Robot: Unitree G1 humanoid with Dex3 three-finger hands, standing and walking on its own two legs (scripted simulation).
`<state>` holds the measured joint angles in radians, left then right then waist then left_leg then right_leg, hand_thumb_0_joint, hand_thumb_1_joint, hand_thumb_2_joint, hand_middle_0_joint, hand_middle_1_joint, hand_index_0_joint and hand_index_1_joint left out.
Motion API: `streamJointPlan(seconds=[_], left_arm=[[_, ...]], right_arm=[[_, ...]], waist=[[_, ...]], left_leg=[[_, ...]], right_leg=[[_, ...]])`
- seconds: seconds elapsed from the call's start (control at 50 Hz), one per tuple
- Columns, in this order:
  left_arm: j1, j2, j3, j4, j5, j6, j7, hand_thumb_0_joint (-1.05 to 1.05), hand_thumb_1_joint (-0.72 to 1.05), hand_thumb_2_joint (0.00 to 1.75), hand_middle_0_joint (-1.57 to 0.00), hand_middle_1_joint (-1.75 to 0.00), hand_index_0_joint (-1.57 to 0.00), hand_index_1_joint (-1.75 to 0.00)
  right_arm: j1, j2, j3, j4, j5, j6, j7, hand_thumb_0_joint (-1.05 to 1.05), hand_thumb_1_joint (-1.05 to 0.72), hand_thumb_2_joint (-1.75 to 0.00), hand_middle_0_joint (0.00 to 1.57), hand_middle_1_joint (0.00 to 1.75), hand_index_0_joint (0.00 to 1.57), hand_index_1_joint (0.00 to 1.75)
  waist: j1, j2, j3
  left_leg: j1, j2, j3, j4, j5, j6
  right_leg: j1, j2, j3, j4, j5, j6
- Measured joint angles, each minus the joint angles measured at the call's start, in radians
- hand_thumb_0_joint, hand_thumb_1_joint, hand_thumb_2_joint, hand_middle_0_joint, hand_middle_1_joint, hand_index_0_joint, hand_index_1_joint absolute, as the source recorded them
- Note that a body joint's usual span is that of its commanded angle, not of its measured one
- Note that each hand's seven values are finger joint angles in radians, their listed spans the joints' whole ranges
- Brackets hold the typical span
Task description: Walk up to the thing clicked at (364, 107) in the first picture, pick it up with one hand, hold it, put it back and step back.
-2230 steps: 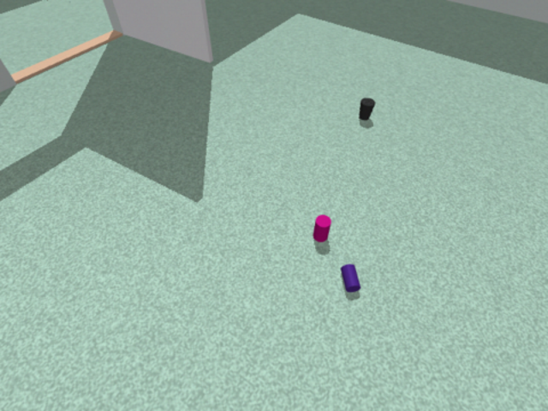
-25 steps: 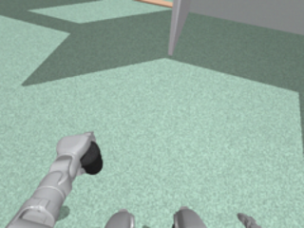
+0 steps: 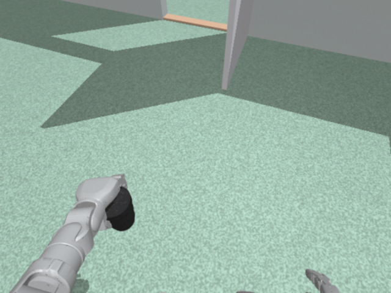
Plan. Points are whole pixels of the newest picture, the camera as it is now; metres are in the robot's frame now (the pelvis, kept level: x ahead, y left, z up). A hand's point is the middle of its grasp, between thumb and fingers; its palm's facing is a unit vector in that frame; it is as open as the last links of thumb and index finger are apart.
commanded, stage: hold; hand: left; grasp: from above
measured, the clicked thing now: (118, 211) +0.32 +0.21 -0.12
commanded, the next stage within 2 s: crouch in 1.60 s
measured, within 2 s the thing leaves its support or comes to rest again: neither
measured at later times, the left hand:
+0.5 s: hand (104, 207) +0.30 +0.22 -0.04, palm faces -0.46 -0.05 -0.89, open 10.9 cm
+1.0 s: hand (101, 213) +0.28 +0.21 -0.02, palm faces -0.45 -0.06 -0.89, open 10.9 cm
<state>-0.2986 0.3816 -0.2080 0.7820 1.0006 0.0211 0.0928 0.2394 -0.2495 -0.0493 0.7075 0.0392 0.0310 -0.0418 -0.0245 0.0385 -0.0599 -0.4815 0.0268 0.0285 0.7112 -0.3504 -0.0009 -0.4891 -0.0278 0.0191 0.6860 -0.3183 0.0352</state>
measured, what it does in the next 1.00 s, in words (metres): stands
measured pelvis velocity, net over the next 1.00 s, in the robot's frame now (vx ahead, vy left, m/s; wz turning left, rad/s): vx -0.02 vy -0.01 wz -0.01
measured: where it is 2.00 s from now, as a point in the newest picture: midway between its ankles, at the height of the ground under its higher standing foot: outside the picture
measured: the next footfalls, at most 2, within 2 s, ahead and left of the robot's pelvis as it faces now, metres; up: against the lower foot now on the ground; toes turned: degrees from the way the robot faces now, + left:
none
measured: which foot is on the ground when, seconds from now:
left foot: down 0.00-1.00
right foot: down 0.00-1.00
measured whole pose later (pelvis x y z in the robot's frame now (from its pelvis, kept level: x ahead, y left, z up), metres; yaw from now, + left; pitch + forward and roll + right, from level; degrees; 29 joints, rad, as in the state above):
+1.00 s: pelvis -0.02 -0.01 +0.02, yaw +0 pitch +0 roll +0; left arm -0.24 0.39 -0.22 0.63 0.99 0.01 -0.03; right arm 0.20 -0.26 -0.03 0.66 0.06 0.07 -0.05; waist 0.01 0.05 0.00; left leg -0.28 0.02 0.04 0.52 -0.24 -0.01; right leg -0.31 -0.03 0.03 0.52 -0.23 0.03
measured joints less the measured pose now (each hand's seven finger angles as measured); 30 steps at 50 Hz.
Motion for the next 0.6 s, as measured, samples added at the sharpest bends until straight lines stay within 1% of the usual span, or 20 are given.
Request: streamJointPlan(seconds=[0.14,0.22,0.46,0.6], left_arm=[[0.008,0.004,-0.002,-0.029,-0.010,0.003,-0.042,0.01,-0.08,0.80,-0.74,-1.00,-0.42,-0.85],[0.019,0.006,-0.005,-0.048,-0.009,-0.006,-0.063,0.01,-0.08,0.80,-0.73,-1.01,-0.42,-0.85],[0.030,0.003,-0.005,-0.072,0.000,-0.006,-0.075,0.00,-0.09,0.81,-0.73,-1.03,-0.41,-0.87],[0.042,0.004,-0.007,-0.095,-0.009,-0.004,-0.095,-0.01,-0.09,0.82,-0.73,-1.04,-0.41,-0.89]], right_arm=[[0.003,-0.003,-0.003,-0.010,0.005,0.009,0.002,0.01,-0.91,-0.90,0.20,0.30,0.20,0.30],[0.004,-0.005,-0.002,-0.018,0.007,0.016,0.000,0.01,-0.91,-0.90,0.20,0.30,0.20,0.30],[-0.009,-0.007,0.002,-0.032,0.008,0.028,0.004,0.01,-0.91,-0.90,0.20,0.30,0.20,0.30],[-0.016,-0.010,0.006,-0.038,0.010,0.036,0.002,0.01,-0.91,-0.90,0.20,0.30,0.20,0.30]], waist=[[0.005,0.005,0.002],[0.008,0.006,0.006],[0.015,0.009,0.024],[0.019,0.011,0.031]], left_leg=[[0.042,0.000,0.005,-0.038,0.011,0.000],[0.067,0.000,0.009,-0.057,0.017,0.000],[0.121,0.000,0.009,-0.112,0.048,-0.004],[0.148,0.000,0.010,-0.142,0.068,-0.006]], right_leg=[[0.039,0.000,0.004,-0.035,0.011,0.000],[0.061,0.001,0.007,-0.052,0.017,0.000],[0.109,0.001,0.007,-0.094,0.041,-0.005],[0.133,0.002,0.007,-0.117,0.057,-0.008]])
